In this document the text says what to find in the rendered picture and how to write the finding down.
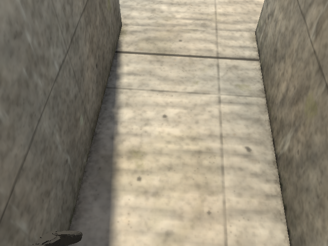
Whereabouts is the left robot hand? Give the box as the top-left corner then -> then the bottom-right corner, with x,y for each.
28,230 -> 83,246

